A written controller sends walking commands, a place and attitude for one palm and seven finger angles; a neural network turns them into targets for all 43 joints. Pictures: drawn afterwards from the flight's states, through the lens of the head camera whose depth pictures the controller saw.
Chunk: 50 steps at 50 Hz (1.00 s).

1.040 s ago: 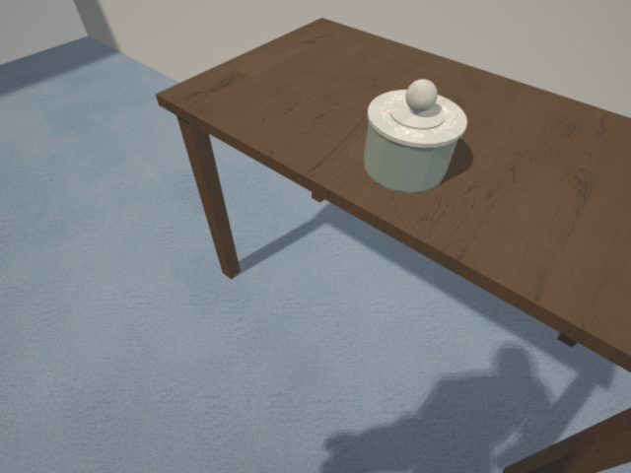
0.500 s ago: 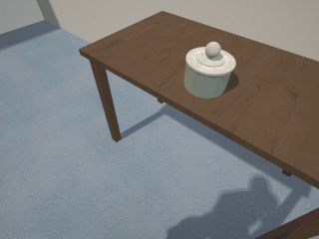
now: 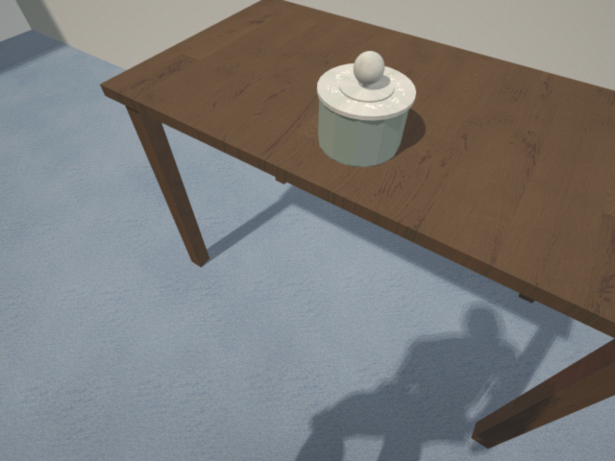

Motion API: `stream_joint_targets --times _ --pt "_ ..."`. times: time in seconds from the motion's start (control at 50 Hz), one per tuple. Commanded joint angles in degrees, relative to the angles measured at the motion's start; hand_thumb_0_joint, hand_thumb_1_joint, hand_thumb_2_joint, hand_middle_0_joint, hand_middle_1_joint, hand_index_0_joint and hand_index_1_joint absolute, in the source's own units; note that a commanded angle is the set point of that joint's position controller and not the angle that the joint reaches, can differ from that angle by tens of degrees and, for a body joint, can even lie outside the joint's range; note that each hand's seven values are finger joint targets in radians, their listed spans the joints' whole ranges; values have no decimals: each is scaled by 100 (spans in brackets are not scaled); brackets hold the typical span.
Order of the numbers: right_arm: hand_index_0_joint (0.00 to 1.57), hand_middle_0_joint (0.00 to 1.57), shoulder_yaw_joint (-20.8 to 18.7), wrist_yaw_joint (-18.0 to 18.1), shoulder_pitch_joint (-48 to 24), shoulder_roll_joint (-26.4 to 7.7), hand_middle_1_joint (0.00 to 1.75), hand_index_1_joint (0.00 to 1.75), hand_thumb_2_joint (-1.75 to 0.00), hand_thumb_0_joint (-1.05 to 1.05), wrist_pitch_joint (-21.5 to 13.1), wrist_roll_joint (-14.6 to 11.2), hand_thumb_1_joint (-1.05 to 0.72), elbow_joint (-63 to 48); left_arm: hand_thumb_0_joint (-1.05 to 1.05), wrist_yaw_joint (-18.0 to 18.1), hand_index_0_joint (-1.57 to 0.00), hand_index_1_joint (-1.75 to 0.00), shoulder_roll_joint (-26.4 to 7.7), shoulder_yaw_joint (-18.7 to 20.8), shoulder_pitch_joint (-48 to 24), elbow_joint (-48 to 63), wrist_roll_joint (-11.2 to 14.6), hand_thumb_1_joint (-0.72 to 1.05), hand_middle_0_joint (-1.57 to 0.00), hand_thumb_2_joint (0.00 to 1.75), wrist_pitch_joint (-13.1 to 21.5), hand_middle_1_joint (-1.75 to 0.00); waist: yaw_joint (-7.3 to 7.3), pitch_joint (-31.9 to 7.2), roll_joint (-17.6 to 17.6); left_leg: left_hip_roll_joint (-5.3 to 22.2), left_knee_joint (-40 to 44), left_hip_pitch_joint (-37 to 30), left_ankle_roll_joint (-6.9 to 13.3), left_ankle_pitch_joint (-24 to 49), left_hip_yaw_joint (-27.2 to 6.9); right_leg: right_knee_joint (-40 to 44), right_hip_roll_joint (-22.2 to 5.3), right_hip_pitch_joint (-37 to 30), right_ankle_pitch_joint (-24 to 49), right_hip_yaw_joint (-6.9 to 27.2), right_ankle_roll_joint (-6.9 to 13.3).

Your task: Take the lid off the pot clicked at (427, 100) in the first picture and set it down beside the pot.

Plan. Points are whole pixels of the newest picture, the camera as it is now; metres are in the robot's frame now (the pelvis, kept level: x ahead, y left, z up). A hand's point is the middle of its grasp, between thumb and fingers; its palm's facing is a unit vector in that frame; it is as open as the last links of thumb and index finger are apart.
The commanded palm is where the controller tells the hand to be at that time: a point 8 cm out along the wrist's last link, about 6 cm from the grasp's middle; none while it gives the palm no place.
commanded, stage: turn to face it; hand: left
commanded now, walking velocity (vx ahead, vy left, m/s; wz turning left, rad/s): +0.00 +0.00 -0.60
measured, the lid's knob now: (368, 68) +0.70 -0.05 +0.15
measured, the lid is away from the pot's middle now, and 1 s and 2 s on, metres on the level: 0.00 0.00 0.00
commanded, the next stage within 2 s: take the last steps up to it in 0.80 s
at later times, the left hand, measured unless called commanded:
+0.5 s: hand out of the picture +0.08 +0.18 -0.14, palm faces -0.14 -0.96 -0.26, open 7.4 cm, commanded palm none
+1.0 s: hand (223, 414) +0.20 +0.15 -0.15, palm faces -0.46 -0.86 -0.21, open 7.4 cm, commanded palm none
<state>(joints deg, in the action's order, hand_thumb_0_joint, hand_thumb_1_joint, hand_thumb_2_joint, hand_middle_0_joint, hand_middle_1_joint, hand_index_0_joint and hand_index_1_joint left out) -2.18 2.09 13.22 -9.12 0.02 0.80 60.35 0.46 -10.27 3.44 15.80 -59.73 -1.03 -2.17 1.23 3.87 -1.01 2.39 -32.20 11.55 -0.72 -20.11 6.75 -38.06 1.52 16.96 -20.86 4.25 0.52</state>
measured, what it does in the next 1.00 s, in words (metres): steps on the spot, turning right: left foot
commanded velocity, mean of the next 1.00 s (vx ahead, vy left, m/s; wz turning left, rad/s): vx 0.02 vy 0.01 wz -0.38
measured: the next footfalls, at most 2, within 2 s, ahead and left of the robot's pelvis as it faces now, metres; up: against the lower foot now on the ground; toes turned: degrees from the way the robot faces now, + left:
left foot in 0.64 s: +0.08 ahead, +0.12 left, +0.00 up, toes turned -21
right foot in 1.02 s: +0.00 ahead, -0.10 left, +0.00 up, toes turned -29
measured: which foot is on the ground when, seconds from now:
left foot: down 0.00-0.08, up 0.10-0.62, down 0.64-1.00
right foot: down 0.00-0.64, up 0.66-1.00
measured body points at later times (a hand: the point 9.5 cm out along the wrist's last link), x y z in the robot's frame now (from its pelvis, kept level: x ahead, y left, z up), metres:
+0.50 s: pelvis +0.01 -0.01 +0.02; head +0.05 -0.03 +0.46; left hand +0.09 +0.23 -0.12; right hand +0.09 -0.29 -0.12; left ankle +0.04 +0.15 -0.67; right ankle +0.00 -0.10 -0.73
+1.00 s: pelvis +0.03 +0.02 +0.01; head +0.07 +0.00 +0.46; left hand +0.23 +0.20 -0.14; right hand -0.09 -0.19 -0.14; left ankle +0.05 +0.14 -0.73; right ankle -0.04 -0.09 -0.71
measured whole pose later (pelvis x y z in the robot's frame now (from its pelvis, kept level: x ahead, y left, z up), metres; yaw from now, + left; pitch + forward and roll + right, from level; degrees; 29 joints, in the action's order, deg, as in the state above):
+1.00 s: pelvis +0.03 +0.02 +0.01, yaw -27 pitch +1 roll +0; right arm -0.5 1.4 18.5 -10.5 0.1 1.4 55.2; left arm -0.6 -12.8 3.0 8.7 -52.4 -0.9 -2.5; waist -2.2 5.1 -0.6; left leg 2.5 -27.7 11.0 0.5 -17.6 5.7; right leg -36.2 -0.9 17.4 -21.9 -1.1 -1.0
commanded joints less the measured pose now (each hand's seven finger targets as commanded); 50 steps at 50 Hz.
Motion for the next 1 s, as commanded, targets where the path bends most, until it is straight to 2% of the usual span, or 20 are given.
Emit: stream_joint_targets --times 0.0,0.04,0.06,0.08,0.1,0.14,0.18,0.24,0.44,0.5,0.56,0.58,0.6,0.62,0.64,0.72,0.88,0.92,0.96,0.98 --pt "20 20 -286 65 108 -1115 30 30 -90 0 -44 76 -90 -413 0 -71 -20 -30 -436 194 48 539 -15 90 -20 90 60 -30 -67 -30 1150 1677 910 -217 892 2100 -951 -478 -239 490 -628 -447 16" --pt "20 20 -291 48 -142 -1105 30 30 -90 0 -13 57 -90 -576 0 -87 -20 -30 -617 257 621 438 -48 90 -20 90 130 -30 294 -204 210 1087 -535 462 374 1745 -278 974 -298 -586 976 -133 130" --pt "20 20 -228 25 -189 -705 30 30 -90 0 7 -5 -90 -779 0 10 -20 -30 -1288 407 941 388 -113 90 -20 90 202 -30 356 -385 -1700 248 -2126 1855 -96 -438 327 1844 -1714 -1362 2471 2155 564" --pt "20 20 -194 46 -604 -723 30 30 -90 0 33 10 -90 -957 0 79 -20 -30 -1372 390 1155 383 11 90 -20 90 175 -30 468 -318 -1528 -44 -2993 2117 -168 -1599 -392 2013 -2121 -1189 3786 2804 1000" --pt "20 20 -217 55 -563 -786 30 30 -90 0 57 -10 -90 -922 0 127 -20 -30 -1197 376 927 413 35 90 -20 90 192 -30 294 -233 -1200 136 -3284 2128 -118 -1281 -847 1960 -1909 -1073 3600 2460 1139" --pt "20 20 -225 9 -518 -758 30 30 -90 0 74 7 -90 -867 0 141 -20 -30 -1000 335 320 674 38 90 -20 90 165 -30 66 -58 -490 310 -3478 2174 -174 -728 -859 1911 -1639 -764 2779 2133 1230" --pt "20 20 -218 -32 -526 -759 30 30 -90 0 90 37 -90 -859 0 112 -20 -30 -1002 322 167 817 30 90 -20 90 207 -30 4 -233 -321 248 -3324 2065 -258 -377 -834 1914 -1377 -790 2821 1830 1140" --pt "20 20 -221 -37 -598 -767 30 30 -90 0 115 22 -90 -943 0 99 -20 -30 -1126 354 360 870 30 90 -20 90 223 -30 81 -686 -262 152 -2921 2020 -334 -178 -800 1774 -1183 -1303 3163 1730 1069" --pt "20 20 -207 -10 -1021 -862 30 30 -90 0 89 -44 -90 -1330 0 85 -20 -30 -1282 398 302 1120 -28 90 -20 90 133 -30 159 -633 -628 -78 -1773 1532 -321 -401 -850 1771 -1095 -1084 3023 2356 1149" --pt "20 20 -200 3 -848 -841 30 30 -90 0 39 -80 -90 -1376 0 86 -20 -30 -1316 412 61 1208 -41 90 -20 90 110 -30 48 -643 -707 -194 -973 1079 -220 -444 -875 1678 -1026 -913 3229 2527 1088" --pt "20 20 -202 35 -149 -882 30 30 -90 0 -22 -106 -90 -1236 0 87 -20 -30 -1304 401 -243 1293 12 90 -20 90 85 -30 -270 -801 -631 -262 608 -205 -134 574 -851 1293 -699 -275 2726 2357 690" --pt "20 20 -219 54 96 -1037 30 30 -90 0 -63 -89 -90 -1194 0 69 -20 -30 -1146 367 -274 1348 34 90 -20 90 84 -30 -382 -876 -278 110 1106 -894 -24 811 -1131 878 -342 261 2021 2010 465" --pt "20 20 -286 47 32 -1504 30 30 -90 0 -89 -3 -90 -1276 0 24 -20 -30 -813 314 -117 1405 66 90 -20 90 68 -30 -299 -835 1138 1331 1731 -1384 332 988 -2464 -26 408 1250 326 1221 160" --pt "20 20 -293 20 -20 -1657 30 30 -90 0 -22 35 -90 -1385 0 6 -20 -30 -827 295 -154 1420 3 90 -20 90 96 -30 -235 -473 1599 2183 1847 -970 835 1519 -3184 -1254 438 1742 -1131 317 -116" --pt "20 20 -225 -6 -142 -1584 30 30 -90 0 22 68 -90 -1521 0 14 -20 -30 -925 298 -155 1452 -40 90 -20 90 87 -30 -164 -191 1170 2307 1830 -190 1152 1404 -3290 -1931 117 1562 -1109 330 -177" --pt "20 20 -40 62 -185 -1064 30 30 -90 0 -92 87 -90 -1390 0 -108 -20 -30 -850 271 -55 1122 -28 90 -20 90 36 -30 -24 -492 925 1098 1409 -547 874 3429 -1409 -2825 -25 1493 -171 47 -276" --pt "20 20 -96 62 714 -1188 30 30 -90 0 -71 105 -90 -868 0 -107 -20 -30 -544 42 -853 1237 28 90 -20 90 30 -30 -425 -556 1203 1246 1015 -1081 981 4591 -1105 -587 -222 781 -496 -594 -232" --pt "20 20 -116 31 836 -1231 30 30 -90 0 -75 104 -90 -732 0 -100 -20 -30 -478 15 -712 1154 28 90 -20 90 82 -30 -388 -721 1245 1225 929 -958 939 3947 -1063 7 -134 237 -374 -705 -109" --pt "20 20 -92 1 822 -1162 30 30 -90 0 -78 60 -90 -613 0 -83 -20 -30 -500 25 -298 967 8 90 -20 90 163 -30 -140 -819 838 962 598 -330 657 2609 -897 1290 -80 -905 581 -783 -40" --pt "20 20 -51 -38 809 -941 30 30 -90 0 -102 5 -90 -563 0 -37 -20 -30 -714 69 -22 824 -16 90 -20 90 221 -30 -5 -883 352 709 202 479 392 1422 -664 1690 -495 -1907 1066 -328 64"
